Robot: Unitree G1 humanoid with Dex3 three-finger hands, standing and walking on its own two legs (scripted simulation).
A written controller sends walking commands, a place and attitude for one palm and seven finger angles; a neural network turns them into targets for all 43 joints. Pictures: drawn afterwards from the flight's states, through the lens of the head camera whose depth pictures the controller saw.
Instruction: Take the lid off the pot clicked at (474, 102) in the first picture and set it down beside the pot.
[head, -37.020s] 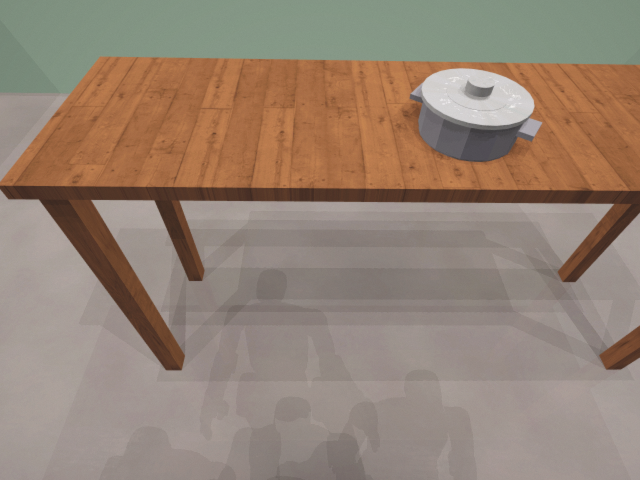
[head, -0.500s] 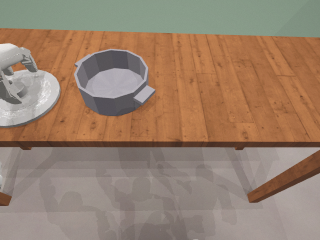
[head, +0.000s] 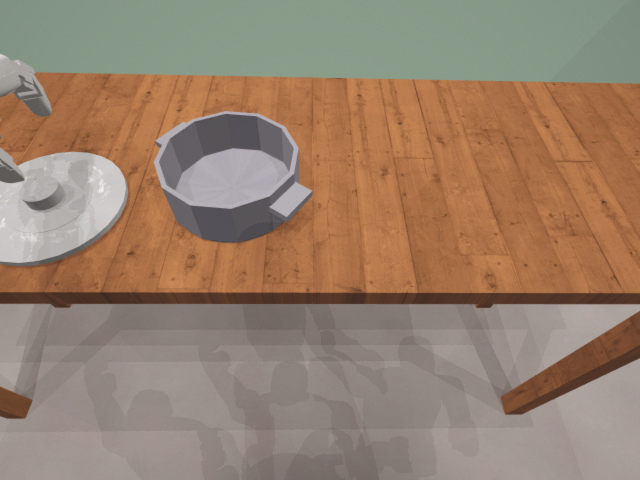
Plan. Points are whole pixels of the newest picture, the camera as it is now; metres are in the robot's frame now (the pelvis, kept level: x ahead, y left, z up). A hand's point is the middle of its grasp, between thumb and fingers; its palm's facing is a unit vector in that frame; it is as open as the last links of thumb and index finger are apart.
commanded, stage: raise the empty hand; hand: left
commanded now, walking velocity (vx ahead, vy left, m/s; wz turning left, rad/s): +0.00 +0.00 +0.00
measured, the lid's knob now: (42, 192) +0.47 +0.34 +0.09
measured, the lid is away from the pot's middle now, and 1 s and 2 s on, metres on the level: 0.24 0.24 0.24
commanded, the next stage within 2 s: draw the hand back to the body in 0.64 s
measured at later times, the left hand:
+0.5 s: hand out of the picture +0.46 +0.33 +0.25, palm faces -0.25 -0.08 -0.97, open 11.0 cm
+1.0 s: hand out of the picture +0.45 +0.32 +0.25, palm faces -0.20 -0.04 -0.98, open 11.0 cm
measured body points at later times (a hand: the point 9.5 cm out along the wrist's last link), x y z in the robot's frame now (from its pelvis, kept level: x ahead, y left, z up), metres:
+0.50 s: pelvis +0.01 -0.01 +0.01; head +0.06 -0.02 +0.45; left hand +0.47 +0.33 +0.30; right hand +0.06 -0.28 -0.12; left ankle -0.01 +0.11 -0.73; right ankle +0.01 -0.19 -0.73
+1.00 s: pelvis +0.01 -0.01 +0.01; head +0.05 -0.03 +0.45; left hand +0.45 +0.32 +0.30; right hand +0.09 -0.28 -0.12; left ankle -0.01 +0.11 -0.73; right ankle +0.01 -0.19 -0.73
